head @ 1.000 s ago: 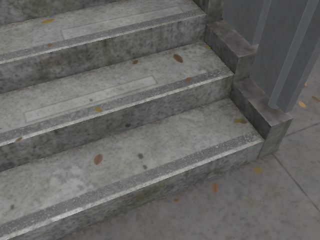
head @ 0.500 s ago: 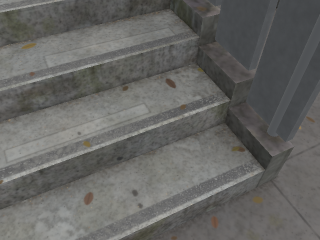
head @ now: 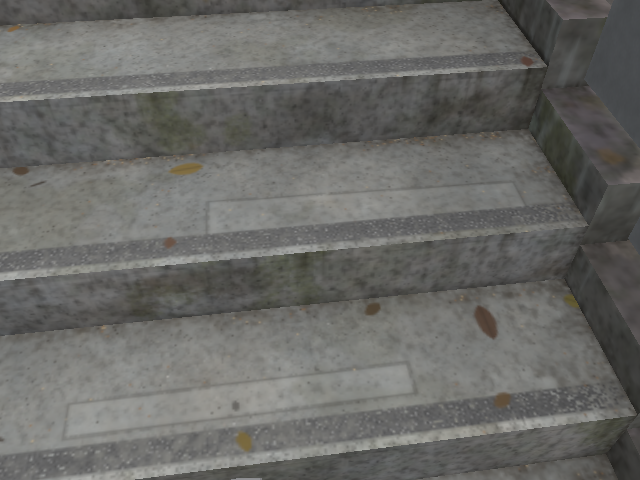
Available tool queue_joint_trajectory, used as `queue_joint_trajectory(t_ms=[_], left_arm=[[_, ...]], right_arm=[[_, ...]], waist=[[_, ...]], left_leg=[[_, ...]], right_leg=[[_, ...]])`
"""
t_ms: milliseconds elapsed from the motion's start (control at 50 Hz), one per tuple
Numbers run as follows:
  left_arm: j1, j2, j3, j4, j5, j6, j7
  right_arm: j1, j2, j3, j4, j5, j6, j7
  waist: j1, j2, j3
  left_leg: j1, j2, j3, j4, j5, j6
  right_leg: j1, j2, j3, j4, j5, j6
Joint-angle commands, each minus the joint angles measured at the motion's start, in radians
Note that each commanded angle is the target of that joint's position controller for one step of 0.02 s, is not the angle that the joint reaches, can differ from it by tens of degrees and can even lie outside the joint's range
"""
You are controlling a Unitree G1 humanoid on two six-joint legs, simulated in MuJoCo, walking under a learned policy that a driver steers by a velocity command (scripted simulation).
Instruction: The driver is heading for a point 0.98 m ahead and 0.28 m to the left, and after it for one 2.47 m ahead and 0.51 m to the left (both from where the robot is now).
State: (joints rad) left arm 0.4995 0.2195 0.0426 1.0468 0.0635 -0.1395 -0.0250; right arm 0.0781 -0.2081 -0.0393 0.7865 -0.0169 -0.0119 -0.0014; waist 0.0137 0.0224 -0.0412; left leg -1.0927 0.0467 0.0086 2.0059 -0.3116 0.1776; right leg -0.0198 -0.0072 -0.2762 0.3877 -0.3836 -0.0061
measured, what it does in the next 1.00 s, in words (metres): climbs, turning left: left foot 0.15 m higher, then right foot 0.15 m higher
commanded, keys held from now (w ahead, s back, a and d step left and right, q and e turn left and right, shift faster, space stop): w+q+shift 0.64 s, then w+shift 0.18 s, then w+e+shift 0.18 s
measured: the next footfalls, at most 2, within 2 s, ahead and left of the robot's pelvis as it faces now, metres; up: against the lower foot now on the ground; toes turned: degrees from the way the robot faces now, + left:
left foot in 0.18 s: +0.31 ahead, +0.07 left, +0.15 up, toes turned +10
right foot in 0.56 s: +0.65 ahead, +0.01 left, +0.30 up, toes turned +30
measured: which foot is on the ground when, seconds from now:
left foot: up 0.00-0.16, down 0.18-0.50, up 0.52-0.88, down 0.90-1.00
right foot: down 0.00-0.16, up 0.18-0.54, down 0.56-0.90, up 0.92-1.00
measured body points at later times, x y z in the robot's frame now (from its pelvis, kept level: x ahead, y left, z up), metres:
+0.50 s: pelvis +0.43 +0.07 +0.18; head +0.48 +0.10 +0.63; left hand +0.69 +0.30 +0.22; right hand +0.48 -0.19 +0.05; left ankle +0.28 +0.06 -0.56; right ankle +0.64 +0.02 -0.35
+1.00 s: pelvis +0.82 +0.29 +0.39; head +0.85 +0.31 +0.84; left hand +0.63 +0.45 +0.27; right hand +1.11 +0.29 +0.29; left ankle +0.82 +0.38 -0.28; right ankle +0.78 +0.06 -0.09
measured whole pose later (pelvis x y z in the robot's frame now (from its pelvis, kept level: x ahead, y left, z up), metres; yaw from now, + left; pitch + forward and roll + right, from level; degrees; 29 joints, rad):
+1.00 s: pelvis +0.82 +0.29 +0.39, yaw +41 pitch +4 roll +2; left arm 0.49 0.20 0.07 0.81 -0.01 -0.11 -0.02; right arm 0.07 -0.16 -0.01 0.69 -0.04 -0.05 -0.03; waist 0.11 -0.03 0.01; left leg -0.65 -0.07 0.11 0.98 -0.39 0.08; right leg -0.48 0.04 0.14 1.79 -0.11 -0.03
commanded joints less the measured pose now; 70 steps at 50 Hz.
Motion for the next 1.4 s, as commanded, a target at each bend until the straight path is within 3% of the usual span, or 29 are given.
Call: queue_joint_trajectory(t_ms=[20, 80, 120, 160, 180, 200, 220, 280, 440, 520, 540, 580, 620, 720, 820, 880, 920, 940, 1000, 1040, 1120, 1180, 1260, 1280, 1300, 1320, 1340, 1360, 1400], left_arm=[[-0.007, 0.052, -0.022, -0.012, 0.018, -0.022, -0.005], [-0.057, 0.065, -0.052, -0.039, -0.032, 0.015, 0.044], [-0.055, 0.242, -0.027, -0.142, -0.101, -0.005, 0.083], [-0.219, 0.382, 0.040, -0.245, -0.106, 0.031, 0.042], [-0.253, 0.324, 0.052, -0.271, -0.109, 0.043, 0.005], [-0.303, 0.077, -0.002, -0.376, -0.044, 0.030, -0.042], [-0.317, 0.107, 0.002, -0.486, 0.015, -0.005, -0.049], [-0.385, -0.038, -0.055, -0.552, 0.021, -0.004, -0.011], [-0.838, -0.122, -0.140, -0.829, 0.023, 0.053, 0.056], [-0.091, 0.103, -0.003, -0.614, -0.035, 0.097, 0.104], [0.098, 0.195, 0.037, -0.504, -0.031, 0.069, 0.095], [-0.132, 0.179, 0.043, -0.411, -0.017, 0.053, 0.088], [-0.230, -0.052, 0.003, -0.364, 0.014, 0.034, 0.058], [-0.150, -0.113, -0.006, -0.110, -0.019, -0.044, 0.009], [-0.004, 0.021, -0.007, -0.026, -0.068, -0.022, 0.022], [-0.084, 0.429, 0.080, -0.171, -0.124, -0.099, 0.035], [-0.092, 0.203, 0.059, -0.289, -0.127, -0.083, -0.012], [-0.136, 0.215, 0.081, -0.342, -0.067, -0.038, -0.025], [-0.130, -0.053, 0.003, -0.442, -0.038, 0.070, 0.008], [-0.108, -0.067, -0.016, -0.429, -0.037, 0.103, -0.009], [-0.334, -0.181, -0.063, -0.526, -0.080, 0.144, 0.035], [-0.476, -0.057, -0.054, -0.594, -0.053, 0.171, 0.037], [-0.126, 0.008, -0.013, -0.443, -0.043, 0.162, 0.037], [-0.015, 0.057, -0.029, -0.507, -0.078, 0.161, -0.048], [0.192, 0.052, 0.007, -0.355, -0.041, 0.187, -0.023], [0.160, 0.254, 0.011, -0.344, -0.024, 0.215, -0.024], [0.086, 0.242, 0.040, -0.372, 0.011, 0.203, -0.043], [-0.033, 0.194, 0.031, -0.348, -0.026, 0.164, -0.043], [-0.077, 0.040, -0.030, -0.179, -0.031, 0.082, -0.059]], right_arm=[[-0.302, 0.085, 0.062, -0.237, 0.008, -0.004, -0.032], [-0.311, 0.105, 0.112, -0.313, 0.024, -0.004, 0.003], [-0.042, 0.007, 0.073, -0.229, 0.026, 0.013, 0.019], [0.354, -0.118, 0.012, -0.140, -0.003, 0.004, 0.004], [0.328, -0.202, -0.033, -0.122, 0.003, -0.013, 0.005], [0.177, -0.315, -0.071, -0.093, 0.016, -0.009, -0.003], [0.144, -0.357, -0.097, -0.141, 0.030, 0.005, -0.011], [0.184, -0.144, -0.043, -0.014, -0.014, -0.034, -0.016], [0.417, -0.138, -0.033, 0.109, 0.014, -0.092, -0.001], [0.091, -0.383, -0.140, -0.070, 0.053, -0.158, 0.005], [-0.068, -0.289, -0.132, -0.130, 0.025, -0.189, 0.022], [-0.011, 0.063, -0.041, -0.229, -0.027, -0.209, 0.039], [0.076, 0.059, -0.017, -0.243, -0.028, -0.137, 0.034], [-0.194, 0.104, 0.048, -0.344, -0.001, -0.042, 0.019], [-0.254, 0.083, 0.086, -0.413, -0.005, -0.040, -0.001], [0.281, -0.074, 0.011, -0.306, 0.008, -0.015, 0.004], [0.299, -0.282, -0.073, -0.246, -0.062, -0.025, -0.006], [0.328, -0.246, -0.087, -0.191, -0.006, -0.012, -0.062], [0.156, -0.133, -0.064, -0.039, -0.020, -0.070, -0.057], [0.184, 0.016, -0.014, 0.013, -0.042, -0.083, -0.036], [0.239, 0.005, 0.012, 0.116, -0.049, -0.099, 0.018], [0.158, -0.059, 0.017, 0.100, -0.010, -0.111, 0.001], [0.111, -0.329, -0.041, 0.000, 0.050, -0.134, -0.035], [0.042, -0.448, -0.075, 0.021, -0.124, -0.111, 0.101], [0.202, -0.292, -0.074, 0.077, -0.202, -0.074, 0.159], [0.555, -0.088, -0.019, 0.082, -0.221, -0.039, 0.234], [0.327, -0.229, -0.065, 0.016, -0.034, -0.032, 0.191], [0.138, -0.233, -0.063, -0.079, 0.010, -0.058, 0.132], [0.055, -0.111, -0.005, -0.149, -0.069, -0.069, 0.041]], waist=[[-0.069, -0.012, 0.269], [-0.124, 0.024, 0.244], [-0.202, -0.072, -0.081], [-0.347, -0.288, -0.347], [-0.323, -0.189, -0.315], [-0.148, 0.225, -0.173], [-0.120, 0.180, -0.263], [-0.009, -0.071, 0.049], [-0.044, -0.095, 0.130], [0.356, 0.046, -0.494], [0.433, -0.202, -0.490], [0.112, -0.254, -0.184], [-0.016, -0.050, -0.131], [-0.061, 0.019, 0.246], [-0.132, -0.012, 0.131], [-0.376, -0.197, -0.353], [-0.276, 0.199, -0.635], [-0.237, -0.102, -0.686], [0.032, -0.146, -0.104], [0.078, -0.085, -0.016], [0.109, 0.037, 0.143], [0.102, 0.205, 0.177], [0.228, 0.164, -0.168], [0.371, 0.131, -0.120], [0.261, -0.004, -0.232], [-0.009, -0.214, -0.676], [0.159, -0.033, -0.421], [0.141, -0.102, -0.200], [-0.004, -0.115, -0.147]], left_leg=[[-0.451, 0.004, -0.076, 0.227, -0.175, 0.056], [0.090, -0.007, 0.193, -0.409, -0.111, 0.026], [0.693, -0.193, 0.338, -0.506, -0.068, 0.005], [0.825, -0.203, 0.141, -0.711, -0.235, 0.069], [0.908, -0.219, -0.069, -1.045, -0.222, 0.129], [0.980, -0.044, -0.644, -1.440, -0.118, 0.187], [1.096, 0.052, -1.096, -1.710, -0.092, 0.176], [0.750, 0.019, -0.869, -1.664, -0.128, 0.123], [0.558, -0.071, -0.351, -1.950, 0.501, 0.077], [0.642, -0.004, -0.385, -1.292, 1.775, 0.014], [0.607, -0.154, -0.258, -0.849, 1.466, -0.080], [0.122, -0.234, -0.222, -0.185, 0.110, -0.054], [0.041, -0.109, -0.178, 0.013, 0.132, -0.032], [-0.148, -0.099, -0.150, -0.068, -0.150, 0.025], [0.240, -0.118, 0.197, -0.565, -0.282, 0.034], [1.208, -0.205, 0.134, -0.992, 0.041, -0.028], [1.424, 0.303, -0.727, -1.417, 0.431, 0.193], [1.365, 0.355, -0.912, -1.525, 0.883, 0.081], [1.005, 0.234, -0.422, -1.423, 0.650, 0.056], [0.908, 0.205, -0.201, -1.507, 0.497, -0.035], [0.692, 0.220, 0.025, -1.664, 0.393, -0.111], [0.465, 0.113, 0.174, -2.070, 0.053, -0.039], [0.888, 0.183, 0.279, -1.606, 1.835, -0.023], [0.858, 0.334, 0.144, -1.331, 2.120, 0.092], [0.540, 0.227, 0.121, -0.860, 1.422, 0.017], [0.405, -0.018, -0.056, -0.422, 0.176, -0.105], [0.256, -0.083, -0.289, -0.216, 0.205, -0.133], [0.038, -0.119, -0.260, -0.081, 0.201, -0.140], [-0.098, -0.117, -0.230, 0.069, 0.131, -0.058]], right_leg=[[-0.007, -0.360, 0.145, -0.242, 0.309, -0.040], [-0.329, -0.189, -0.131, -0.391, 0.689, -0.009], [-0.314, -0.235, -0.112, -0.061, 2.037, -0.069], [-0.024, -0.328, 0.008, 0.514, 2.286, -0.117], [-0.135, -0.229, 0.066, 0.918, 1.628, -0.081], [-0.659, 0.029, 0.170, 1.326, 0.231, 0.000], [-0.835, 0.064, 0.347, 1.560, 0.269, -0.019], [-1.047, 0.016, 0.362, 1.829, 0.233, -0.048], [-0.989, -0.042, 0.173, 1.266, -0.213, -0.075], [0.123, 0.023, 0.356, 0.698, -0.142, -0.097], [0.239, -0.047, 0.369, 0.465, -0.127, -0.095], [0.162, -0.316, 0.846, 0.167, 0.674, -0.195], [0.058, -0.384, 0.904, 0.085, 0.237, -0.233], [-0.283, -0.200, 0.297, -0.174, 0.370, -0.046], [-0.287, -0.108, 0.029, -0.361, 1.202, -0.065], [-0.306, -0.260, 0.197, 0.228, 2.178, -0.119], [-0.549, 0.111, 0.335, 1.334, 0.164, -0.045], [-0.571, 0.120, 0.529, 1.578, 0.252, -0.040], [-0.964, 0.027, 0.452, 1.874, 0.222, -0.034], [-1.017, 0.001, 0.458, 1.806, 0.164, -0.072], [-1.182, 0.053, 0.402, 1.920, 0.013, -0.126], [-0.874, 0.036, 0.229, 1.405, 0.115, -0.127], [-0.344, 0.116, 0.070, 0.977, 0.007, -0.142], [-0.249, 0.208, 0.124, 0.432, 0.233, -0.133], [0.143, 0.210, 0.333, 0.217, 0.636, -0.235], [0.417, -0.123, 1.030, 0.373, 1.574, -0.639], [0.131, -0.221, 1.202, 0.137, 0.993, -0.471], [-0.055, -0.186, 1.040, 0.139, 0.655, -0.409], [-0.151, -0.102, 0.829, 0.170, 0.772, -0.321]])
